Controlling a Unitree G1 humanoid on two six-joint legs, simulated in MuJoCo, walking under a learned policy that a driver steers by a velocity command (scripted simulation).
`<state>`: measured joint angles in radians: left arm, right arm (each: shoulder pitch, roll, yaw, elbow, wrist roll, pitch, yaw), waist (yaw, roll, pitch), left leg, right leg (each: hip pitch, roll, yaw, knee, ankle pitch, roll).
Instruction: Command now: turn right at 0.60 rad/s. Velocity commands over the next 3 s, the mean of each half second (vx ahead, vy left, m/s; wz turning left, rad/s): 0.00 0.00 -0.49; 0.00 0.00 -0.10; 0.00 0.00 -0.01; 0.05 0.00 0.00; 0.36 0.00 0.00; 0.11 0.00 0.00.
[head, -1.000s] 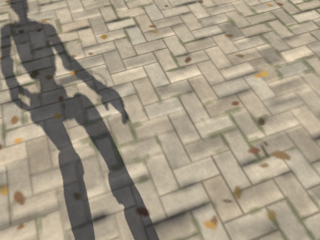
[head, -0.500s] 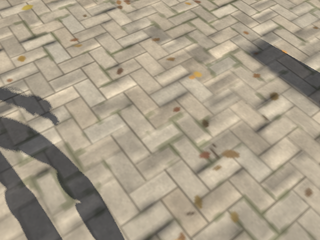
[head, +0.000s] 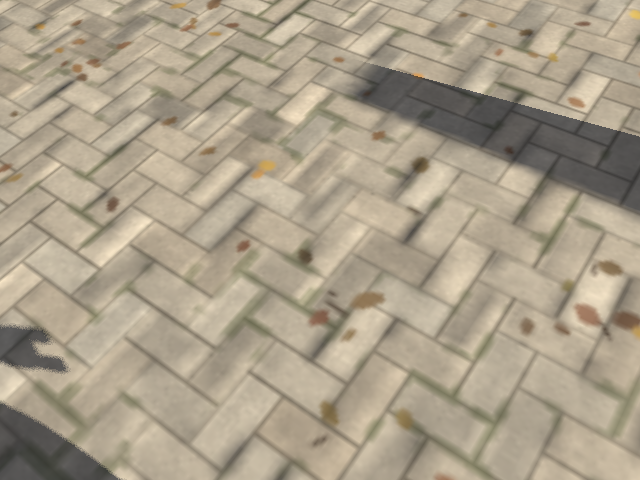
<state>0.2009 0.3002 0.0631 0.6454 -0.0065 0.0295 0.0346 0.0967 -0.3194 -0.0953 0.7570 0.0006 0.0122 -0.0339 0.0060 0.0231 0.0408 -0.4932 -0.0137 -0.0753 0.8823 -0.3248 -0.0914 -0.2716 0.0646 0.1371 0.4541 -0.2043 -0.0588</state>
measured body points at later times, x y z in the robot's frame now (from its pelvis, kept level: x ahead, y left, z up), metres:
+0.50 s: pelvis +0.00 +0.02 +0.00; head +0.04 +0.02 +0.44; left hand +0.21 +0.26 -0.11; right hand +0.07 -0.28 -0.11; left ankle +0.03 +0.15 -0.74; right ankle -0.05 -0.12 -0.71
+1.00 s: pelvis +0.00 -0.02 -0.01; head +0.01 -0.03 +0.44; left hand +0.20 +0.19 -0.12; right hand +0.01 -0.31 -0.13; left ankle +0.03 +0.14 -0.74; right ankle -0.04 -0.11 -0.74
